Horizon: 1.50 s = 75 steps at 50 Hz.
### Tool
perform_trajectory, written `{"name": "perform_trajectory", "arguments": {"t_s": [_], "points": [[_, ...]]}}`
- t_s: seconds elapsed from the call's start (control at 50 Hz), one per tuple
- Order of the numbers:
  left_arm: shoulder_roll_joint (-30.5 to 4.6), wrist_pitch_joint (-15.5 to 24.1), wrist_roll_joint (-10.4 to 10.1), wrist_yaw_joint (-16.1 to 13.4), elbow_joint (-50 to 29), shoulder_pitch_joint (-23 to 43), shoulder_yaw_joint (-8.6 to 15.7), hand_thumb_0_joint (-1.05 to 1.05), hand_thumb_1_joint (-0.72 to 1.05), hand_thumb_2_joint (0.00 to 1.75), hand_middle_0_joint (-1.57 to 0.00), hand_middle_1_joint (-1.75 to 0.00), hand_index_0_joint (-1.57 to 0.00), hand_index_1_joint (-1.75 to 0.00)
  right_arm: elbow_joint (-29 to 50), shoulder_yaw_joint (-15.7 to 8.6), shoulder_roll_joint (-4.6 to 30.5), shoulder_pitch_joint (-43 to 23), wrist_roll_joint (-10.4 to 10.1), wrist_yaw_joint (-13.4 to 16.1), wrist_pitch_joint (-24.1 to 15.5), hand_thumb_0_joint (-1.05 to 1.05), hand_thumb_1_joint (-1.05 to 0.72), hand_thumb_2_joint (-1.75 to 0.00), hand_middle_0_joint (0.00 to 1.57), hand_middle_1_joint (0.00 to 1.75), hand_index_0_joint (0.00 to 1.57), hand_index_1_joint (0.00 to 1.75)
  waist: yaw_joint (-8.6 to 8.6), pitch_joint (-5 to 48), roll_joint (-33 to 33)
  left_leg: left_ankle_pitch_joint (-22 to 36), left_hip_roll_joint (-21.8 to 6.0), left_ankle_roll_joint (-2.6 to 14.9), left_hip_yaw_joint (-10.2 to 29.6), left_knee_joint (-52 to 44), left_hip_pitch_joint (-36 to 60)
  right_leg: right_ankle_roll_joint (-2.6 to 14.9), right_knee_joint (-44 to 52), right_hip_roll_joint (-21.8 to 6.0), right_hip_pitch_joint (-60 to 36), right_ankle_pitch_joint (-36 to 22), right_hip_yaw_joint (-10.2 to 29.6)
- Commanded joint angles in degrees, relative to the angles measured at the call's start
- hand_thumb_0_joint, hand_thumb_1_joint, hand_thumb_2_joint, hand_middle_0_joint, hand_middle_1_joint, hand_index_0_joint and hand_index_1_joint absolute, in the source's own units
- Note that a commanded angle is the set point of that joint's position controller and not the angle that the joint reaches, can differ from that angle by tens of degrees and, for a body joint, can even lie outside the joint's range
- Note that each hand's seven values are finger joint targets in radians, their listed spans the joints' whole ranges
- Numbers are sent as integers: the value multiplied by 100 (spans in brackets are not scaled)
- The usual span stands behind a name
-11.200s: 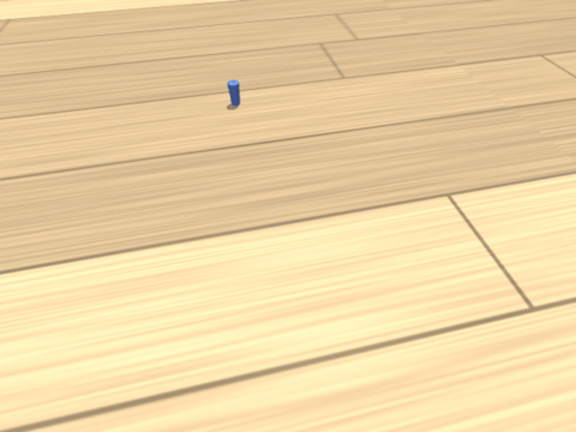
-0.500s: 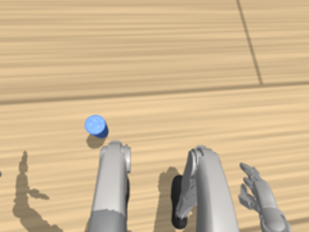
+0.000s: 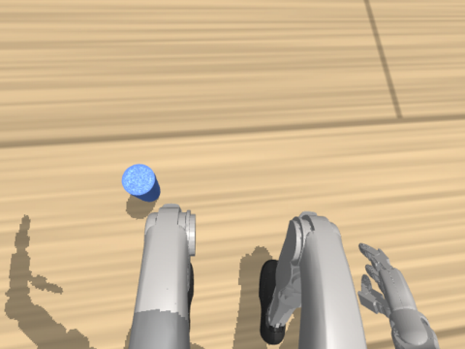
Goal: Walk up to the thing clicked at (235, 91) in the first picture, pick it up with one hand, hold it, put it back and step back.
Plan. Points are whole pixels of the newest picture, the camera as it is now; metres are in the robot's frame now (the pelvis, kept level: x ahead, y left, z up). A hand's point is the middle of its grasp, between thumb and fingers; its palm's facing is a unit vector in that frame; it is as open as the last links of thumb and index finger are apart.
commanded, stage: go down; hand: left
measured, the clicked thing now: (144, 186) +0.39 +0.25 -0.33
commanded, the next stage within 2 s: approach in 0.64 s
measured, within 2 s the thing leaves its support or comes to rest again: neither
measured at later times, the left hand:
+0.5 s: hand out of the picture +0.31 +0.43 -0.02, palm faces +0.22 -0.97 -0.10, open 17.6 cm
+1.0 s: hand out of the picture +0.31 +0.42 -0.06, palm faces +0.26 -0.96 -0.02, open 17.6 cm
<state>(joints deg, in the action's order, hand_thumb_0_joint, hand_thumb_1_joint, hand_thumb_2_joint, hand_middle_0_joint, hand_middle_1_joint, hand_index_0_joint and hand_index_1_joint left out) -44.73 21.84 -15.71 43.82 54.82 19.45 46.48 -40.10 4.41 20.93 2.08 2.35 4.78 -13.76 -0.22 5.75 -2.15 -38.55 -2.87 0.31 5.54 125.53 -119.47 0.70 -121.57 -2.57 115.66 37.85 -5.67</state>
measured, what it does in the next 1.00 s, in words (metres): stands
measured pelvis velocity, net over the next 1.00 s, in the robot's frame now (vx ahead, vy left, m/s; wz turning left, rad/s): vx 0.00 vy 0.00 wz -0.02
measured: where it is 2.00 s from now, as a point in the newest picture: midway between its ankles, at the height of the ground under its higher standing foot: (225, 314)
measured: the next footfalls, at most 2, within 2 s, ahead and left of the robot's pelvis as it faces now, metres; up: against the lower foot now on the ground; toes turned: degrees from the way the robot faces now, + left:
none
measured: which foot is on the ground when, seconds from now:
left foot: down 0.00-1.00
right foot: down 0.00-1.00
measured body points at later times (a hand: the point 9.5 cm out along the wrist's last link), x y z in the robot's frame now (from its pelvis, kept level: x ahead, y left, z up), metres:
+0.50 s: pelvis +0.00 +0.00 -0.02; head +0.21 +0.07 +0.37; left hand +0.29 +0.48 -0.02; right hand +0.20 -0.27 -0.13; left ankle +0.09 +0.12 -0.37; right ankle +0.10 -0.12 -0.37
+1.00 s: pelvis +0.00 +0.00 -0.04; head +0.21 +0.08 +0.35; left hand +0.29 +0.47 -0.06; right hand +0.21 -0.26 -0.14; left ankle +0.09 +0.12 -0.37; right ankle +0.10 -0.12 -0.37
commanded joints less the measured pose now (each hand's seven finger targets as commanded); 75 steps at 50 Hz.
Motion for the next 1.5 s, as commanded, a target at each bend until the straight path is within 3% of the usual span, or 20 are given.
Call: {"name": "perform_trajectory", "arguments": {"t_s": [0.0,0.04,0.12,0.16,0.38,0.44,0.48,0.62,0.66,0.72,0.76,0.82,0.92,1.0,1.1,1.14,1.18,1.32,1.38,1.48], "points": [[-2304,310,-201,19,-809,484,491,0,-59,11,-3,-9,-3,-9,263,-477,1290,588,-15,109,-174,0,-89,-90,20,30,20,30,257,3311,1214,587,92,73,-65,-1761,2681,175,1083,302,-1359,-452,24],[-2376,345,-211,34,-893,716,497,0,-56,11,-2,-9,-3,-9,274,-472,1290,535,-18,98,-173,0,-88,-90,20,30,20,30,249,3168,1271,181,74,95,-44,-1797,2535,158,1079,303,-1243,-174,16],[-2640,379,-244,38,-870,660,654,0,-61,10,-3,-9,-4,-9,310,-442,1295,509,-28,82,-178,0,-89,-90,20,30,20,30,339,3190,1186,102,97,112,-115,-1745,2305,151,1091,317,-1363,-50,44],[-2498,362,-264,85,-795,704,566,0,-59,11,-3,-9,-3,-9,252,-442,1308,581,-25,75,-167,0,-89,-90,20,30,20,30,243,3259,1220,262,96,99,-101,-1684,2430,165,1032,315,-1293,-179,22],[-2493,407,-357,194,-726,670,662,0,-61,10,-3,-9,-3,-9,149,-438,1340,694,-10,50,-141,0,-90,-91,20,30,20,30,259,3450,1179,788,115,81,-150,-1424,2456,182,849,306,-1340,-548,20],[-2707,415,-359,190,-957,574,763,0,-61,10,-3,-8,-3,-8,168,-463,1365,658,-7,55,-114,0,-89,-90,20,30,20,30,388,3567,1247,771,109,80,-184,-1445,2531,170,892,306,-1417,-513,47],[-2492,382,-396,207,-924,483,693,0,-61,11,-3,-9,-3,-9,160,-452,1343,657,-16,40,-105,0,-89,-90,20,30,20,30,341,3575,1278,842,114,63,-168,-1453,2539,181,830,302,-1378,-563,17],[-2454,393,-403,207,-929,658,657,0,-60,10,-3,-8,-3,-8,142,-461,1353,605,-42,59,-93,0,-89,-90,20,30,20,30,261,3357,1365,637,92,57,-25,-1528,2608,191,748,306,-999,-453,-24],[-2511,417,-414,218,-851,848,639,0,-57,11,-2,-7,-2,-8,170,-446,1352,563,-48,66,-103,0,-89,-90,20,30,20,30,199,3129,1234,282,91,98,-44,-1523,2357,167,842,316,-990,-210,-10],[-2632,477,-427,244,-769,874,716,0,-61,10,-7,-9,-4,-12,162,-406,1319,546,-14,54,-114,0,-91,-91,20,30,20,30,249,3216,1211,373,108,106,-139,-1407,2250,161,855,315,-1188,-246,40],[-2367,499,-471,310,-334,677,643,0,-59,5,-5,-8,-4,-9,135,-372,1295,538,0,43,-131,0,-91,-90,20,30,20,30,177,3081,970,493,125,115,-168,-1289,2085,156,848,322,-1211,-295,41],[-2142,732,-567,399,1,889,529,0,-59,5,-5,-8,-4,-9,174,-307,1289,393,26,17,-171,0,-90,-90,20,30,20,30,29,2680,780,236,116,147,-131,-1147,1762,148,783,350,-985,-88,-24],[-1742,1399,-832,516,504,1114,414,0,-59,6,-5,-8,-4,-9,233,-149,1365,228,144,-63,-249,0,-90,-90,20,30,20,30,-156,2664,589,447,95,96,-78,-724,1688,140,478,402,-906,-285,-147],[-1728,1926,-872,522,624,1383,299,0,-58,8,-5,-9,-4,-10,268,-41,1479,21,304,-111,-265,0,-90,-90,20,30,20,30,-199,2711,821,473,46,41,-45,-429,1776,146,223,436,-761,-353,-216],[-2137,2461,-825,331,455,878,561,0,-60,8,-5,-9,-4,-10,347,170,1585,-249,498,-200,-173,0,-91,-90,20,30,20,30,16,2821,1179,587,11,-21,-3,-207,1747,160,-133,485,-879,-437,-358],[-1940,2569,-829,300,628,774,459,0,-57,8,-5,-10,-4,-10,323,244,1648,-434,578,-219,-118,0,-91,-90,20,30,20,30,-18,2663,1415,595,-30,-65,57,-142,1820,166,-294,503,-734,-466,-430],[-2177,2733,-824,242,506,838,561,0,-55,9,-5,-10,-3,-11,316,340,1688,-516,647,-237,-73,0,-91,-90,20,30,20,30,-51,2718,1509,686,-63,-76,105,-23,1806,162,-394,536,-842,-566,-483],[-1616,3322,-902,133,849,836,112,0,-49,9,-4,-10,-4,-10,280,676,1807,-934,915,-298,60,0,-91,-90,20,30,20,30,-489,2350,1597,749,-145,-102,350,394,1836,132,-698,603,-766,-735,-729],[-1434,3555,-867,-58,1285,947,-100,0,-58,8,-4,-11,-6,-10,325,893,1857,-1060,1040,-318,150,0,-90,-90,20,30,20,30,-700,2127,1535,793,-174,-142,484,512,1833,124,-800,632,-762,-776,-880],[-1118,3908,-732,-619,1522,1042,-373,0,-61,9,-4,-12,-6,-10,407,1098,1933,-1254,1232,-399,321,0,-90,-90,20,30,20,30,-804,1804,1687,749,-200,-219,618,564,1904,92,-914,635,-707,-808,-1068]]}}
